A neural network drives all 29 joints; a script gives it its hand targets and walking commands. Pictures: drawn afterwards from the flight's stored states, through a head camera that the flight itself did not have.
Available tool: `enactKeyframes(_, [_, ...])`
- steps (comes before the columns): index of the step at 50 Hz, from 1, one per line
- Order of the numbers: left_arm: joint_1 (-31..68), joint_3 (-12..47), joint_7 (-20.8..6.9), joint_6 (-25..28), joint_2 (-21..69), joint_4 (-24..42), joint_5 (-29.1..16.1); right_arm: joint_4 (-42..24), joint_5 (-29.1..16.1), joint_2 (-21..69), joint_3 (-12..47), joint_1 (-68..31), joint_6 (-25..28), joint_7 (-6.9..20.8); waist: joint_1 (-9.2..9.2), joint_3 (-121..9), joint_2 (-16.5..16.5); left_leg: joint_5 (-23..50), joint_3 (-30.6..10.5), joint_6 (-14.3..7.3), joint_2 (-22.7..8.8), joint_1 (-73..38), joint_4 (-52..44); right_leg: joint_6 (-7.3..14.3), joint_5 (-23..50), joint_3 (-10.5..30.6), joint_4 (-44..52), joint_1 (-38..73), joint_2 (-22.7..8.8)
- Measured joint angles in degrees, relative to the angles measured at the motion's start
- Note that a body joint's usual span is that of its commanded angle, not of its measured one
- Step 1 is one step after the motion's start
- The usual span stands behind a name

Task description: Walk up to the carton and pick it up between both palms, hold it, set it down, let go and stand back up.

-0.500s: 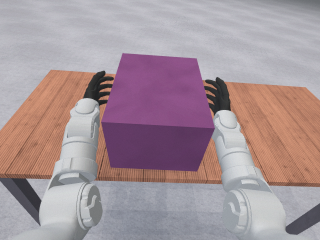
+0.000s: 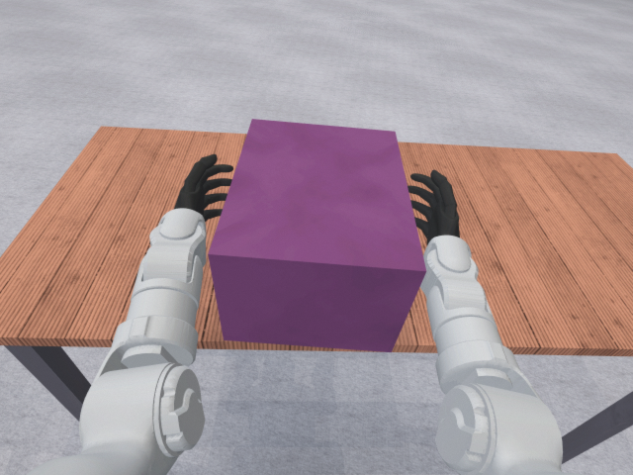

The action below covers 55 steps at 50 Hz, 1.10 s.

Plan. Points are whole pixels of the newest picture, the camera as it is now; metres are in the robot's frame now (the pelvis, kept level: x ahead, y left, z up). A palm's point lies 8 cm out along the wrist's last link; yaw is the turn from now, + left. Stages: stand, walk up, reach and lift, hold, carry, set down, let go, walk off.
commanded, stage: set down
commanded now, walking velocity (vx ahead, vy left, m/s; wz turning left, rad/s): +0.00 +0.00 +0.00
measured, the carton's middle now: (316, 227) +0.45 -0.01 +0.09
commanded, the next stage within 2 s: none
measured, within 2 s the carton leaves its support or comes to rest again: rests again in 0.40 s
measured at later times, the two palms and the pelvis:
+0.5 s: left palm (198, 218) +0.43 +0.15 +0.13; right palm (437, 236) +0.40 -0.17 +0.13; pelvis +0.01 +0.00 +0.00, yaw -1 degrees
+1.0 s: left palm (197, 220) +0.43 +0.15 +0.12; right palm (435, 237) +0.40 -0.17 +0.12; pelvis +0.01 +0.00 +0.00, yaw -1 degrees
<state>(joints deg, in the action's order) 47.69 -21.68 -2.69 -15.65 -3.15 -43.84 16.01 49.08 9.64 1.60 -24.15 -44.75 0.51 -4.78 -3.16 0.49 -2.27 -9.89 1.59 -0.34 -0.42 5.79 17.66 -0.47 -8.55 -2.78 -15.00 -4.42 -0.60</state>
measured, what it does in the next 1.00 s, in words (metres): stands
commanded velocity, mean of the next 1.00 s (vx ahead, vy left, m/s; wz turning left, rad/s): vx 0.00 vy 0.00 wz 0.00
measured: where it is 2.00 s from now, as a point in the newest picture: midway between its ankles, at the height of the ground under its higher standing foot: outside the picture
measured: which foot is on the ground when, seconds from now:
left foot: down 0.00-1.00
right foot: down 0.00-1.00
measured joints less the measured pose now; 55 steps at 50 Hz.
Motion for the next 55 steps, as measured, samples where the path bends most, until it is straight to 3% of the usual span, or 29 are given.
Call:
enactKeyframes(4, [1.90,-0.72,0.46,0.36,0.09,-2.11,0.62,1.43,1.19,-0.60,-1.40,-1.51,-0.04,0.54,0.43,-0.90,-0.19,0.07,0.36,-0.08,-0.06,-0.20,-0.17,0.00,0.15,0.19,0.06,0.03,0.02])
enactKeyframes(9, [3.93,-5.00,-0.90,-0.64,0.47,-4.40,3.66,2.69,4.25,0.25,-4.88,-3.36,-2.10,1.22,0.10,0.41,-1.29,0.65,0.31,-0.20,0.21,-2.31,-1.50,-0.02,-0.03,-0.08,0.15,1.66,-0.28])
enactKeyframes(15, [1.85,-5.22,-1.63,0.38,1.33,-2.57,4.04,1.39,5.24,1.47,-6.72,-2.09,-1.16,2.24,0.24,1.01,-1.57,0.83,0.49,-0.14,0.24,-1.37,-1.72,0.00,0.05,-0.20,0.23,0.65,-0.38])
enactKeyframes(27, [-0.47,-4.05,-1.16,4.41,1.97,-1.66,2.67,-1.35,5.55,1.62,-4.51,1.00,1.61,2.53,0.85,0.80,0.07,-0.59,0.99,0.00,-0.31,-0.22,-0.58,0.03,-0.63,-0.25,0.14,-0.16,0.00])
enactKeyframes(41, [-1.86,-4.52,-1.93,4.95,2.46,0.94,2.74,-2.55,3.99,1.55,-2.12,1.95,2.33,1.68,0.57,1.58,0.21,-0.62,1.15,0.00,-0.27,-0.67,-0.82,0.01,-0.75,-0.59,0.25,0.24,-0.16])
enactKeyframes(55, [-1.94,-6.51,-2.82,5.49,3.63,2.05,4.49,-4.08,5.23,2.30,-3.55,2.32,2.42,2.46,1.16,2.47,0.22,-0.54,1.93,-0.11,-0.33,-1.66,-1.23,-0.04,-0.64,-0.31,0.34,0.86,-0.21])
